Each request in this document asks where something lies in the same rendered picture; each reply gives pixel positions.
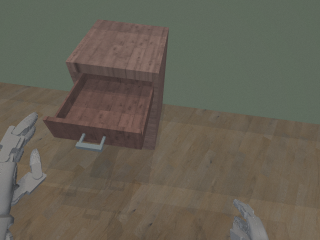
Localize right robot hand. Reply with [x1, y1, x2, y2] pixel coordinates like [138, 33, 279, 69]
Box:
[230, 199, 269, 240]

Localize left robot hand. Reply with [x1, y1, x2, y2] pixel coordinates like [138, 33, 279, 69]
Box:
[0, 112, 47, 215]

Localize left robot forearm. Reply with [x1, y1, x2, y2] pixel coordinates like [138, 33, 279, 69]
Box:
[0, 214, 15, 240]

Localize handle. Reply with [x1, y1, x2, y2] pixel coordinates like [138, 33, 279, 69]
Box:
[75, 133, 106, 152]

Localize drawer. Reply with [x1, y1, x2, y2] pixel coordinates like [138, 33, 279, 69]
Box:
[42, 73, 154, 150]

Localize cabinet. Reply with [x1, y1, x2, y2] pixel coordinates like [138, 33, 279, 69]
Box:
[65, 19, 169, 150]

